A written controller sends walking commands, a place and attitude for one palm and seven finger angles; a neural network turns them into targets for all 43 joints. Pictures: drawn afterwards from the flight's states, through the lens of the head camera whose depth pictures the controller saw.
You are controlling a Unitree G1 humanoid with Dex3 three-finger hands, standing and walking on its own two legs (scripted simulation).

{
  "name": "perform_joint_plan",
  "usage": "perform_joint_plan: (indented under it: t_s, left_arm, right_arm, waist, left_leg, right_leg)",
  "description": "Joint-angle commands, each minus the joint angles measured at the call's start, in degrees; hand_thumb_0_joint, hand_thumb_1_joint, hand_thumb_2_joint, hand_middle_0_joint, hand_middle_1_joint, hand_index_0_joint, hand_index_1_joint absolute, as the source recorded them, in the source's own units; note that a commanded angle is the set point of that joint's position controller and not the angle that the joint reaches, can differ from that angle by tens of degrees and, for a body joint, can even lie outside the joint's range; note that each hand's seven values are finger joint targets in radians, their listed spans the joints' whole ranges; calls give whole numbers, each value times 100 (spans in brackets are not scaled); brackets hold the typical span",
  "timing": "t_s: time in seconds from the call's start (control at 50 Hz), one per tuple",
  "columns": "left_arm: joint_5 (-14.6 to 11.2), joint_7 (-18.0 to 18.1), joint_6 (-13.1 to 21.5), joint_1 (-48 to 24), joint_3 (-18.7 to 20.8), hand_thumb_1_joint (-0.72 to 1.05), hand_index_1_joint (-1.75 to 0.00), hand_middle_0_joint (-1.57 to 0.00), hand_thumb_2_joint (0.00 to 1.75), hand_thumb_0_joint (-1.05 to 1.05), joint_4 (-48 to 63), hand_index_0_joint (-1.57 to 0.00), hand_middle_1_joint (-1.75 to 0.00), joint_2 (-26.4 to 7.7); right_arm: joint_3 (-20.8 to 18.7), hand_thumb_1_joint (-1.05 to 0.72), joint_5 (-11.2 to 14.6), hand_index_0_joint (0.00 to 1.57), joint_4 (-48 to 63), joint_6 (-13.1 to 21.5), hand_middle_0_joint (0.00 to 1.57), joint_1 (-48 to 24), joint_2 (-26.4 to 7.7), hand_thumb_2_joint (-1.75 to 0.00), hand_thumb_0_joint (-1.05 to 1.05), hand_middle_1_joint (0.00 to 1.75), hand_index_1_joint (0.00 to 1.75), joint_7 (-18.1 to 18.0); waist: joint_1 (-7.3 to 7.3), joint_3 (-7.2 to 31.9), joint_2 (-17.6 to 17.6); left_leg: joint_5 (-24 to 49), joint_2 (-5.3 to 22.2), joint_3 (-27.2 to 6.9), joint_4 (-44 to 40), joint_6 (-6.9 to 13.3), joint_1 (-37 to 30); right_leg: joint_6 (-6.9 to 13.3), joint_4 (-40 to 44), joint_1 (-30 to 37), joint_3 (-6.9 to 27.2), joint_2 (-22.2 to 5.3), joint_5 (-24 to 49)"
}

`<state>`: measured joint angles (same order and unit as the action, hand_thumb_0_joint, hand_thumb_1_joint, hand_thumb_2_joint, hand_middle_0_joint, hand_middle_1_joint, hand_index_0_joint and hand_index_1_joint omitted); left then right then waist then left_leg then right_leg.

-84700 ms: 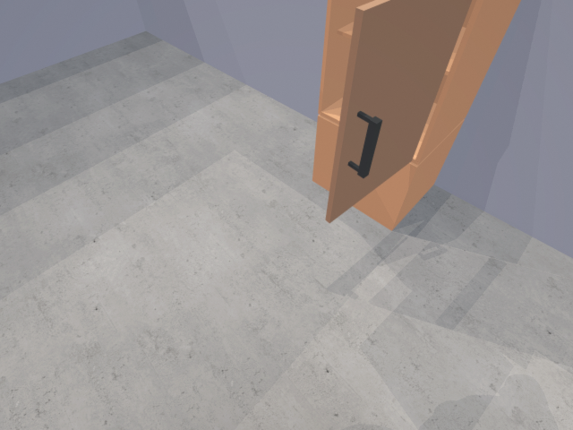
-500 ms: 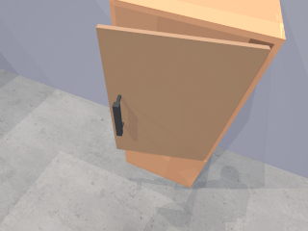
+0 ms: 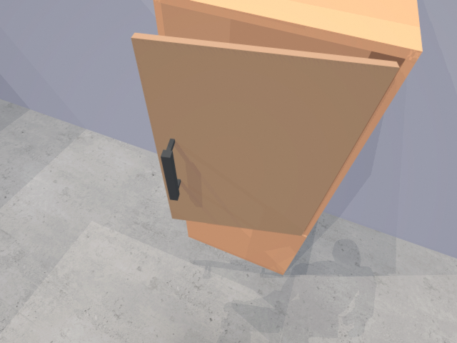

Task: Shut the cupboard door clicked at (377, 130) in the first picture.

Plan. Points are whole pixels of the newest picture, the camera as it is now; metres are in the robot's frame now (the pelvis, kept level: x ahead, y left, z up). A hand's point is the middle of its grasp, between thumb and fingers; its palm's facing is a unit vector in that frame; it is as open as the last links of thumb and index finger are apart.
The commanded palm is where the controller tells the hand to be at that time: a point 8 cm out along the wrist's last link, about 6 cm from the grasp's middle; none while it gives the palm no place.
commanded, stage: come to a stop and stand still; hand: left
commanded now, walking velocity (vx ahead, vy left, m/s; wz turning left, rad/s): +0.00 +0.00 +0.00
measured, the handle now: (173, 171) +0.48 +0.17 -0.05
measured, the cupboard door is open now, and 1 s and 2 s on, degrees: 15 15 15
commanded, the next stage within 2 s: look again from close up in 1.42 s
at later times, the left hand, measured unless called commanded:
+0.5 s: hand out of the picture -0.02 +0.21 -0.15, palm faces -0.04 -0.95 -0.30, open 7.4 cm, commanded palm none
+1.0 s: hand out of the picture +0.04 +0.15 -0.16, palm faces -0.03 -0.97 -0.24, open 7.3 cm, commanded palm none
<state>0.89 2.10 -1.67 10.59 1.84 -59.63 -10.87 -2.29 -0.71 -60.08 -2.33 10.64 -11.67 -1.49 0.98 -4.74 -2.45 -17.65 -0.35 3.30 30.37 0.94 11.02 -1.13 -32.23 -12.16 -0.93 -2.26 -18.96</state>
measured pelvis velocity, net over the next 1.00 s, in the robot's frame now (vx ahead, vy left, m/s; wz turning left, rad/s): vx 0.01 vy -0.03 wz -0.02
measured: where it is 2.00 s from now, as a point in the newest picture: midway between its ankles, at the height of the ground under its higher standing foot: outside the picture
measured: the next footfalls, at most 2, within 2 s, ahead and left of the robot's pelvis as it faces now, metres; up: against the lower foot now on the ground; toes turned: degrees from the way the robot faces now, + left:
none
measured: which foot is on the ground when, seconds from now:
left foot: down 0.00-1.00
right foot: down 0.00-1.00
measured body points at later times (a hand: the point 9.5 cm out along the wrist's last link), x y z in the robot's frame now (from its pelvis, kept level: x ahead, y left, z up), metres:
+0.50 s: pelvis -0.03 +0.01 +0.00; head -0.02 -0.04 +0.45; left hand -0.01 +0.26 -0.13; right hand -0.02 -0.22 -0.17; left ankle -0.02 +0.11 -0.73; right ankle -0.02 -0.13 -0.73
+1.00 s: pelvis +0.01 -0.03 +0.01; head +0.03 -0.05 +0.46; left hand +0.04 +0.20 -0.14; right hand +0.03 -0.26 -0.16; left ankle -0.02 +0.11 -0.73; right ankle -0.02 -0.13 -0.73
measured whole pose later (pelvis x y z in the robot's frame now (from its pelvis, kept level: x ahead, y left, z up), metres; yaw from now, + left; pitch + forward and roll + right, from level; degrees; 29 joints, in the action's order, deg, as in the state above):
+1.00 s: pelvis +0.01 -0.03 +0.01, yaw -1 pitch +0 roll +1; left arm 0.7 1.2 1.2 12.0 -1.0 -63.0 -9.8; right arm 0.1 -0.8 -62.4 1.1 13.2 -10.6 -1.2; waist 0.0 -2.6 1.4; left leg -15.6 1.9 3.8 24.4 -1.6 9.0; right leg 1.7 -28.4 -11.7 -0.3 0.4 -17.1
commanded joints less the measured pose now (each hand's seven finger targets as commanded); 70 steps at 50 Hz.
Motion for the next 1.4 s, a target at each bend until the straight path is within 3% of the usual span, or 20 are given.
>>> perform_joint_plan:
  t_s: [0.0, 0.02, 0.04, 0.06, 0.08, 0.1, 0.14, 0.16, 0.2, 0.24, 0.26, 0.28, 0.32, 0.5, 0.72, 1.08, 1.18, 1.32, 1.38]
  left_arm:
    - [-17, 261, 213, 990, 12, 90, -30, -20, 90, 0, 77, -20, -30, -662]
    - [-1, 211, 268, 576, 79, 90, -30, -20, 90, 0, 402, -20, -30, -1045]
    - [-25, 155, 227, 405, 58, 90, -30, -20, 90, 0, 421, -20, -30, -937]
    - [-11, 125, 193, 369, 6, 90, -30, -20, 90, 0, 440, -20, -30, -841]
    - [10, 96, 193, 347, -30, 90, -30, -20, 90, 0, 484, -20, -30, -694]
    - [16, 76, 165, 356, -48, 90, -30, -20, 90, 0, 468, -20, -30, -662]
    - [10, 34, 127, 404, -87, 90, -30, -20, 90, 0, 412, -20, -30, -575]
    - [6, 10, 118, 427, -108, 90, -30, -20, 90, 0, 387, -20, -30, -550]
    - [21, -27, 162, 394, -132, 90, -30, -20, 90, 0, 371, -20, -30, -581]
    - [31, -40, 149, 334, -141, 90, -30, -20, 90, 0, 399, -20, -30, -632]
    - [39, -43, 141, 349, -133, 90, -30, -20, 90, 0, 421, -20, -30, -663]
    - [46, -52, 149, 354, -122, 90, -30, -20, 90, 0, 416, -20, -30, -686]
    - [38, -53, 162, 502, -120, 90, -30, -20, 90, 0, 413, -20, -30, -707]
    - [2, -65, 272, 565, -148, 90, -30, -20, 90, 0, 204, -20, -30, -748]
    - [-24, -33, 346, 593, -141, 90, -30, -20, 90, 0, -98, -20, -30, -676]
    - [-17, -10, 373, 384, -60, 90, -30, -20, 90, 0, -115, -20, -30, -784]
    - [-15, -11, 363, 342, -48, 90, -30, -20, 90, 0, -95, -20, -30, -793]
    - [-25, -9, 374, 347, -34, 90, -30, -20, 90, 0, -103, -20, -30, -860]
    - [-25, -11, 369, 333, -25, 90, -30, -20, 90, 0, -101, -20, -30, -846]
  right_arm:
    - [-58, -90, 121, 20, 739, 293, 20, -290, -834, -90, 0, 30, 30, -5]
    - [-53, -90, 30, 20, 854, 282, 20, 250, -546, -90, 0, 30, 30, 50]
    - [-4, -90, 0, 20, 813, 286, 20, 258, -515, -90, 0, 30, 30, 29]
    - [31, -90, -18, 20, 828, 293, 20, 461, -556, -90, 0, 30, 30, 32]
    - [32, -90, -45, 20, 869, 330, 20, 511, -556, -90, 0, 30, 30, 34]
    - [29, -90, -30, 20, 915, 332, 20, 518, -634, -90, 0, 30, 30, 21]
    - [33, -90, -22, 20, 997, 327, 20, 437, -685, -90, 0, 30, 30, -5]
    - [45, -90, -14, 20, 1042, 318, 20, 373, -673, -90, 0, 30, 30, 3]
    - [72, -90, -17, 20, 1029, 323, 20, 346, -622, -90, 0, 30, 30, 30]
    - [41, -90, -37, 20, 989, 296, 20, 482, -662, -90, 0, 30, 30, 64]
    - [36, -90, -44, 20, 971, 295, 20, 514, -718, -90, 0, 30, 30, 78]
    - [35, -90, -55, 20, 928, 315, 20, 527, -710, -90, 0, 30, 30, 81]
    - [52, -90, -53, 20, 874, 331, 20, 527, -773, -90, 0, 30, 30, 89]
    - [146, -90, -16, 20, 496, 400, 20, 719, -596, -90, 0, 30, 30, 77]
    - [187, -90, 3, 20, 56, 461, 20, 784, -464, -90, 0, 30, 30, 3]
    - [138, -90, -7, 20, -111, 429, 20, 535, -470, -90, 0, 30, 30, -58]
    - [137, -90, -13, 20, -126, 411, 20, 457, -480, -90, 0, 30, 30, -64]
    - [131, -90, -10, 20, -157, 409, 20, 415, -552, -90, 0, 30, 30, -69]
    - [133, -90, -12, 20, -182, 405, 20, 411, -514, -90, 0, 30, 30, -76]
  waist:
    - [200, 637, 1230]
    - [-135, 840, 1145]
    - [-98, 680, 1486]
    - [-149, 677, 1560]
    - [-100, 650, 1833]
    - [-85, 594, 1774]
    - [-16, 317, 1158]
    - [13, 111, 768]
    - [-12, -83, 197]
    - [-97, -363, -173]
    - [-112, -391, -203]
    - [-101, -340, 19]
    - [-64, -120, 65]
    - [-121, 158, -62]
    - [-107, 396, 187]
    - [-94, 482, 93]
    - [-78, 366, 76]
    - [-78, 611, 84]
    - [-72, 503, 89]
  left_leg:
    - [3840, 980, -358, 536, 83, -293]
    - [2391, 614, -388, 257, -47, 38]
    - [2077, 680, -463, -162, 20, -46]
    - [2054, 839, -710, -433, 132, 50]
    - [2494, 984, -850, -613, 253, 60]
    - [2602, 1062, -968, -777, 334, 43]
    - [1780, 1076, -1017, -951, 437, 267]
    - [919, 1002, -981, -1079, 418, 537]
    - [110, 759, -866, -1167, 295, 629]
    - [-945, 648, -871, -1389, 233, 767]
    - [-1108, 651, -905, -1460, 238, 769]
    - [-1058, 662, -914, -1545, 257, 755]
    - [-1142, 669, -914, -1576, 265, 719]
    - [-99, 507, -523, -1171, 179, 214]
    - [1100, 596, -341, -936, 76, -134]
    - [1730, 679, -237, -808, -16, -413]
    - [1668, 681, -233, -847, -27, -405]
    - [1736, 678, -213, -811, -55, -514]
    - [1768, 693, -205, -852, -58, -499]
  right_leg:
    - [236, 599, -53, 465, -569, 2457]
    - [510, 208, 124, 672, -715, 2290]
    - [531, 97, -135, 555, -587, 1586]
    - [442, 41, -145, 267, -285, 815]
    - [355, -108, -173, 28, -76, 358]
    - [284, -196, -227, -68, 60, -97]
    - [261, -105, -285, -17, 69, -258]
    - [272, 84, -246, 67, 10, -116]
    - [332, 422, -330, 365, -120, 145]
    - [344, 649, -658, 528, -158, -468]
    - [330, 665, -744, 546, -140, -602]
    - [335, 606, -677, 501, -131, -460]
    - [316, 597, -570, 536, -130, -451]
    - [355, 986, -591, 801, -351, -212]
    - [375, 837, -119, 679, -387, 1396]
    - [414, 822, 293, 579, -383, 2669]
    - [408, 896, 286, 564, -389, 2656]
    - [397, 925, 487, 579, -428, 2925]
    - [398, 940, 486, 527, -409, 2936]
